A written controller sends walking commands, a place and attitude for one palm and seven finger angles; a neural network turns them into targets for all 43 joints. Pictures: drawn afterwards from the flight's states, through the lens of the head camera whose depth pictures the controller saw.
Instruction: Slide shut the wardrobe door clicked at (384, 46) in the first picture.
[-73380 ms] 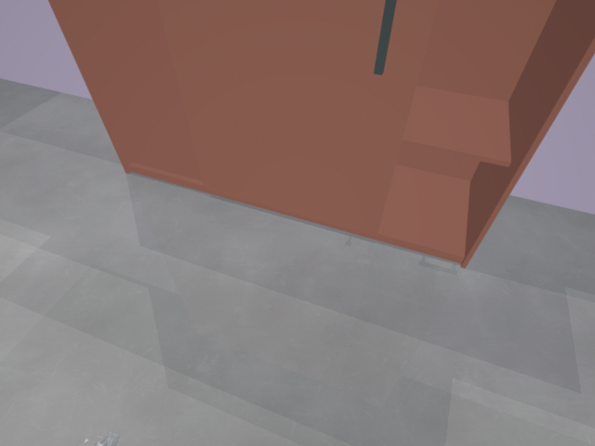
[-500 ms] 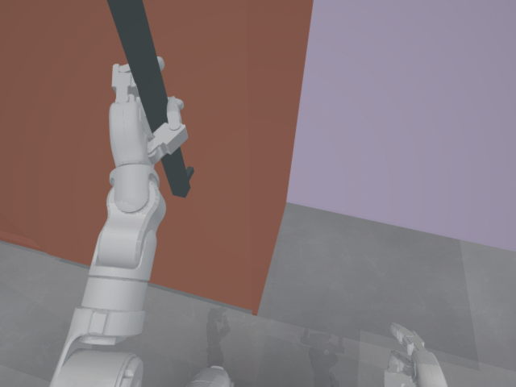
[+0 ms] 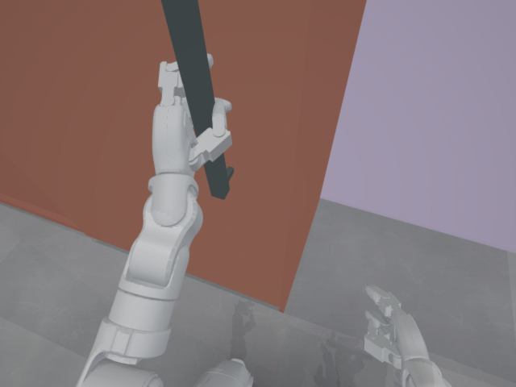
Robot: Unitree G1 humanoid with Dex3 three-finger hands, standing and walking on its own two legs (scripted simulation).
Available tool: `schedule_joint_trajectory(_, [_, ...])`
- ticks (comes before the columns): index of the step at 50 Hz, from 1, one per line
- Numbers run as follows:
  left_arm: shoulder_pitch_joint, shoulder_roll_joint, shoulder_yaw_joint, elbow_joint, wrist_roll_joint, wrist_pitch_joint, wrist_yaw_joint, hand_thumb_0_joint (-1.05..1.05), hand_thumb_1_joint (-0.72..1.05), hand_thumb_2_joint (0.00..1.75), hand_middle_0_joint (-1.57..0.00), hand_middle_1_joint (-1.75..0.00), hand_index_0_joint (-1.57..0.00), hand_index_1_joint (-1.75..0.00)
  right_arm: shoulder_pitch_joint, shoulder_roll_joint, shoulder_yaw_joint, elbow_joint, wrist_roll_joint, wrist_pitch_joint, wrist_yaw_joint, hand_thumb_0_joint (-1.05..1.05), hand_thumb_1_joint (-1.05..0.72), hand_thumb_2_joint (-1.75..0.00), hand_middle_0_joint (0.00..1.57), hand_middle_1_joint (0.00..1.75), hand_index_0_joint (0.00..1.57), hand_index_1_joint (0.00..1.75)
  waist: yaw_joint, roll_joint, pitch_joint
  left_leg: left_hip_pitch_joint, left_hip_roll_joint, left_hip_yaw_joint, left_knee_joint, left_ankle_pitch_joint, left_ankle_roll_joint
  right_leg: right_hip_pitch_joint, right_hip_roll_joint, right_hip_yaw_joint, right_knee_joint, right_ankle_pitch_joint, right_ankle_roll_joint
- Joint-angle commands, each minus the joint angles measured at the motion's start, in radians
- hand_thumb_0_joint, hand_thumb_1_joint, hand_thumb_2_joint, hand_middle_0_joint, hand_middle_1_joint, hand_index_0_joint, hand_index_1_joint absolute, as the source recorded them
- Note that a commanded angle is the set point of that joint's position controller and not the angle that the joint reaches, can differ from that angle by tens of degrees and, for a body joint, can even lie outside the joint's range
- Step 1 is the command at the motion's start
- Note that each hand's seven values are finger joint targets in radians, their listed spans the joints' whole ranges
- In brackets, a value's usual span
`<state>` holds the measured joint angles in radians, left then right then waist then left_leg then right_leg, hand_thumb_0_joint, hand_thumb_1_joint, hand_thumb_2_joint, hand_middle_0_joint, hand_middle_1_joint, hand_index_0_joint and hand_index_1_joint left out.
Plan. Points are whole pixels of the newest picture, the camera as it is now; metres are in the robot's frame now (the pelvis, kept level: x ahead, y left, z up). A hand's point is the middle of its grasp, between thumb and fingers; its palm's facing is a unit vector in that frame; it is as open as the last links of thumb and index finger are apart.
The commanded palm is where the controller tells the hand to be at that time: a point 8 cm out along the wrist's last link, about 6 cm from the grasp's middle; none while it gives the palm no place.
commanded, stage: step sideways, sliding the door along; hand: left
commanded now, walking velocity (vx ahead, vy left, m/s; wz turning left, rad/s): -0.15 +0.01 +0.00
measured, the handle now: (211, 110) +0.41 +0.17 +0.19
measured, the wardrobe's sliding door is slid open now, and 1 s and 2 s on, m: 0.00 0.00 0.00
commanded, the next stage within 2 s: none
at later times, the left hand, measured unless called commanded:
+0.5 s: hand (225, 132) +0.36 +0.13 +0.20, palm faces +0.29 -0.96 -0.03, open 7.4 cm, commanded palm +0.32 +0.06 +0.21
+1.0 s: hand (224, 133) +0.36 +0.13 +0.20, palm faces +0.27 -0.96 -0.02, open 7.3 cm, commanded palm +0.32 +0.04 +0.21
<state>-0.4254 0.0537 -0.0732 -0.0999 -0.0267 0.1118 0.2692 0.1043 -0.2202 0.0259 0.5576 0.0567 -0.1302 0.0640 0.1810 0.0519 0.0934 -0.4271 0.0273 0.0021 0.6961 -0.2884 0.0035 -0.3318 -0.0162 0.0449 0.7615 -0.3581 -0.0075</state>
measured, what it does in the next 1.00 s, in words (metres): stands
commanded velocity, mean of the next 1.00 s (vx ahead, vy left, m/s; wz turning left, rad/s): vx -0.21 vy -0.10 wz -0.03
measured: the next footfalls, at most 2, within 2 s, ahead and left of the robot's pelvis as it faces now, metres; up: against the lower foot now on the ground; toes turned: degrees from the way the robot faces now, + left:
none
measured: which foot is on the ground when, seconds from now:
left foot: down 0.00-1.00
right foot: down 0.00-1.00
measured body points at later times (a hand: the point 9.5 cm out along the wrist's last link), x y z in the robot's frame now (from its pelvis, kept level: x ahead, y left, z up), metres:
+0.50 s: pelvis +0.00 -0.02 +0.00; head +0.05 -0.03 +0.45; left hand +0.34 +0.18 +0.20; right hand +0.21 -0.23 -0.09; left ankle +0.04 +0.12 -0.72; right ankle -0.01 -0.14 -0.72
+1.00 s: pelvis +0.00 -0.01 +0.00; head +0.04 -0.02 +0.45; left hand +0.34 +0.18 +0.21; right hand +0.23 -0.18 -0.09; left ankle +0.04 +0.12 -0.72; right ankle -0.01 -0.15 -0.72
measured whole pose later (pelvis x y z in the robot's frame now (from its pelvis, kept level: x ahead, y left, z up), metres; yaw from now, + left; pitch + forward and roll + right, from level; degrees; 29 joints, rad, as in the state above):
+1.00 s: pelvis +0.00 -0.01 +0.00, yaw +0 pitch +0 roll -1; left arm -0.43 0.07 -0.04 -0.03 -0.04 0.09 0.27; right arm 0.13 -0.20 0.04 0.58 0.05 -0.12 0.05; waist 0.17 0.06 0.06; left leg -0.42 0.05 0.00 0.72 -0.30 -0.01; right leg -0.31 0.01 0.02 0.68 -0.38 0.02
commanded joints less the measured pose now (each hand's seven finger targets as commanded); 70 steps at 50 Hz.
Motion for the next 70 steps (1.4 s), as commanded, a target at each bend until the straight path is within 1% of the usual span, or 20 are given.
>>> schedule_joint_trajectory(1, [-0.485, -0.319, -0.614, -0.524, 0.001, -0.221, -0.203, 0.00, 0.90, 0.90, -0.45, -1.40, -0.45, -1.40, -0.084, -0.103, -0.042, -0.156, 0.008, -0.055, 0.010, 0.00, -0.90, -0.90, 0.20, 0.30, 0.20, 0.30, -0.205, 0.016, -0.574, 0.450, 0.219, -0.121, -0.040, 0.756, 0.115, 0.022, -0.014, -0.002, -0.076, 0.189, -0.001])
schedule_joint_trajectory(3, [-0.452, -0.342, -0.625, -0.528, 0.005, -0.221, -0.201, 0.00, 0.90, 0.90, -0.45, -1.40, -0.45, -1.40, -0.080, -0.102, -0.046, -0.159, 0.019, -0.051, 0.011, 0.00, -0.90, -0.90, 0.20, 0.30, 0.20, 0.30, -0.209, 0.005, -0.591, 0.432, 0.215, -0.110, -0.006, 0.783, 0.104, 0.053, -0.037, 0.017, -0.076, 0.333, -0.002])
schedule_joint_trajectory(5, [-0.421, -0.348, -0.631, -0.550, 0.005, -0.224, -0.201, 0.00, 0.90, 0.90, -0.45, -1.40, -0.45, -1.40, -0.080, -0.103, -0.048, -0.166, 0.018, -0.052, 0.012, 0.00, -0.90, -0.90, 0.20, 0.30, 0.20, 0.30, -0.211, 0.022, -0.605, 0.447, 0.215, -0.126, -0.001, 0.840, 0.106, 0.036, -0.035, 0.013, -0.046, 0.313, 0.004])
schedule_joint_trajectory(6, [-0.424, 0.029, -0.262, -0.490, 0.010, -0.237, -0.172, 0.00, 0.90, 0.90, -0.45, -1.40, -0.45, -1.40, -0.049, -0.132, -0.074, -0.100, 0.002, -0.039, -0.019, 0.00, -0.90, -0.90, 0.20, 0.30, 0.20, 0.30, -0.212, 0.015, -0.640, 0.529, 0.226, -0.101, -0.053, 0.874, 0.080, 0.020, -0.015, -0.006, -0.012, 0.247, 0.016])
schedule_joint_trajectory(8, [-0.351, -0.111, -0.357, -0.536, -0.004, -0.233, -0.202, 0.00, 0.90, 0.90, -0.45, -1.40, -0.45, -1.40, -0.056, -0.116, -0.056, -0.133, -0.010, -0.015, -0.016, 0.00, -0.90, -0.90, 0.20, 0.30, 0.20, 0.30, -0.206, 0.114, -0.609, 0.570, 0.286, -0.152, -0.086, 1.056, 0.108, -0.067, 0.012, -0.008, 0.035, 0.035, 0.018])
schedule_joint_trajectory(12, [-0.327, -0.081, -0.322, -0.511, -0.011, -0.247, -0.215, 0.00, 0.90, 0.90, -0.45, -1.40, -0.45, -1.40, -0.062, -0.123, -0.057, -0.137, -0.018, -0.009, -0.008, 0.00, -0.90, -0.90, 0.20, 0.30, 0.20, 0.30, -0.205, 0.091, -0.559, 0.615, 0.341, -0.166, -0.116, 1.143, 0.126, -0.122, 0.030, 0.001, 0.044, -0.094, 0.015])
schedule_joint_trajectory(17, [-0.343, -0.075, -0.310, -0.506, 0.002, -0.253, -0.210, 0.00, 0.90, 0.90, -0.45, -1.40, -0.45, -1.40, -0.079, -0.123, -0.057, -0.156, -0.016, 0.001, -0.007, 0.00, -0.90, -0.90, 0.20, 0.30, 0.20, 0.30, -0.197, 0.114, -0.532, 0.482, 0.336, -0.119, -0.072, 0.929, 0.088, 0.032, -0.005, 0.014, -0.124, 0.158, -0.001])
schedule_joint_trajectory(22, [-0.378, -0.106, -0.335, -0.491, -0.004, -0.256, -0.202, 0.00, 0.90, 0.90, -0.45, -1.40, -0.45, -1.40, -0.057, -0.122, -0.066, -0.153, -0.001, 0.009, -0.028, 0.00, -0.90, -0.90, 0.20, 0.30, 0.20, 0.30, -0.210, 0.012, -0.582, 0.359, 0.270, -0.097, -0.024, 0.748, 0.044, 0.161, -0.078, 0.056, -0.140, 0.557, -0.023])
schedule_joint_trajectory(27, [-0.419, -0.134, -0.367, -0.463, -0.016, -0.258, -0.206, 0.00, 0.90, 0.90, -0.45, -1.40, -0.45, -1.40, -0.073, -0.119, -0.071, -0.157, -0.002, -0.005, -0.032, 0.00, -0.90, -0.90, 0.20, 0.30, 0.20, 0.30, -0.191, 0.135, -0.584, 0.377, 0.306, -0.146, -0.067, 0.746, 0.088, 0.108, -0.038, 0.050, -0.102, 0.298, -0.011])
schedule_joint_trajectory(31, [-0.481, -0.112, -0.365, -0.412, -0.008, -0.242, -0.192, 0.00, 0.90, 0.90, -0.45, -1.40, -0.45, -1.40, -0.056, -0.110, -0.072, -0.132, 0.011, -0.021, -0.050, 0.00, -0.90, -0.90, 0.20, 0.30, 0.20, 0.30, -0.197, -0.050, -0.579, 0.266, 0.177, -0.064, 0.006, 0.428, 0.025, 0.197, -0.143, 0.105, -0.192, 0.644, -0.043])
schedule_joint_trajectory(33, [-0.478, -0.136, -0.386, -0.380, -0.009, -0.235, -0.186, 0.00, 0.90, 0.90, -0.45, -1.40, -0.45, -1.40, -0.070, -0.100, -0.073, -0.128, 0.009, -0.025, -0.062, 0.00, -0.90, -0.90, 0.20, 0.30, 0.20, 0.30, -0.198, -0.043, -0.541, 0.253, 0.142, -0.065, 0.007, 0.304, 0.016, 0.167, -0.171, 0.130, -0.193, 0.678, -0.056])
schedule_joint_trajectory(37, [-0.505, -0.213, -0.463, -0.408, -0.017, -0.245, -0.195, 0.00, 0.90, 0.90, -0.45, -1.40, -0.45, -1.40, -0.084, -0.125, -0.073, -0.142, -0.004, -0.032, -0.054, 0.00, -0.90, -0.90, 0.20, 0.30, 0.20, 0.30, -0.187, 0.162, -0.566, 0.312, 0.270, -0.210, -0.149, 0.472, 0.095, 0.084, -0.021, 0.009, -0.053, 0.250, -0.008])
schedule_joint_trajectory(39, [-0.497, -0.240, -0.494, -0.415, -0.022, -0.250, -0.202, 0.00, 0.90, 0.90, -0.45, -1.40, -0.45, -1.40, -0.078, -0.119, -0.064, -0.145, -0.008, -0.045, -0.046, 0.00, -0.90, -0.90, 0.20, 0.30, 0.20, 0.30, -0.184, 0.172, -0.555, 0.385, 0.280, -0.204, -0.170, 0.524, 0.114, 0.001, 0.012, -0.007, -0.013, 0.032, -0.011])
schedule_joint_trajectory(45, [-0.509, -0.252, -0.520, -0.428, -0.010, -0.227, -0.196, 0.00, 0.90, 0.90, -0.45, -1.40, -0.45, -1.40, -0.061, -0.114, -0.045, -0.134, -0.002, -0.055, -0.020, 0.00, -0.90, -0.90, 0.20, 0.30, 0.20, 0.30, -0.190, 0.102, -0.564, 0.443, 0.251, -0.119, -0.073, 0.753, 0.104, 0.021, -0.012, 0.011, -0.076, 0.187, -0.007])
schedule_joint_trajectory(50, [-0.500, -0.283, -0.553, -0.466, 0.000, -0.209, -0.186, 0.00, 0.90, 0.90, -0.45, -1.40, -0.45, -1.40, -0.077, -0.107, -0.047, -0.139, 0.010, -0.038, -0.015, 0.00, -0.90, -0.90, 0.20, 0.30, 0.20, 0.30, -0.201, 0.014, -0.590, 0.364, 0.216, -0.103, -0.015, 0.687, 0.080, 0.102, -0.062, 0.039, -0.095, 0.452, -0.007])
schedule_joint_trajectory(55, [-0.480, -0.342, -0.621, -0.505, -0.007, -0.214, -0.197, 0.00, 0.90, 0.90, -0.45, -1.40, -0.45, -1.40, -0.090, -0.101, -0.047, -0.165, 0.007, -0.037, -0.001, 0.00, -0.90, -0.90, 0.20, 0.30, 0.20, 0.30, -0.203, 0.069, -0.599, 0.439, 0.245, -0.160, -0.059, 0.795, 0.121, -0.008, -0.014, 0.006, 0.017, 0.146, 0.004])
schedule_joint_trajectory(56, [-0.485, 0.031, -0.259, -0.450, -0.006, -0.228, -0.172, 0.00, 0.90, 0.90, -0.45, -1.40, -0.45, -1.40, -0.060, -0.128, -0.068, -0.101, -0.010, -0.025, -0.028, 0.00, -0.90, -0.90, 0.20, 0.30, 0.20, 0.30, -0.203, 0.041, -0.635, 0.516, 0.254, -0.148, -0.112, 0.826, 0.104, -0.026, 0.004, -0.010, 0.052, 0.059, 0.017])
schedule_joint_trajectory(58, [-0.419, -0.093, -0.341, -0.479, -0.013, -0.215, -0.199, 0.00, 0.90, 0.90, -0.45, -1.40, -0.45, -1.40, -0.064, -0.113, -0.049, -0.126, -0.025, 0.000, -0.025, 0.00, -0.90, -0.90, 0.20, 0.30, 0.20, 0.30, -0.198, 0.116, -0.586, 0.551, 0.306, -0.170, -0.130, 0.970, 0.122, -0.104, 0.018, -0.002, 0.067, -0.064, 0.016])
schedule_joint_trajectory(63, [-0.373, -0.074, -0.312, -0.470, -0.007, -0.232, -0.209, 0.00, 0.90, 0.90, -0.45, -1.40, -0.45, -1.40, -0.070, -0.121, -0.049, -0.135, -0.020, 0.013, -0.013, 0.00, -0.90, -0.90, 0.20, 0.30, 0.20, 0.30, -0.198, 0.095, -0.539, 0.554, 0.347, -0.149, -0.097, 1.065, 0.110, -0.061, 0.017, 0.008, -0.051, 0.013, 0.008])
schedule_joint_trajectory(70, [-0.359, -0.099, -0.322, -0.463, -0.001, -0.243, -0.203, 0.00, 0.90, 0.90, -0.45, -1.40, -0.45, -1.40, -0.064, -0.121, -0.055, -0.149, -0.013, 0.023, -0.022, 0.00, -0.90, -0.90, 0.20, 0.30, 0.20, 0.30, -0.202, 0.088, -0.550, 0.416, 0.315, -0.115, -0.039, 0.881, 0.065, 0.086, -0.030, 0.040, -0.135, 0.329, -0.008])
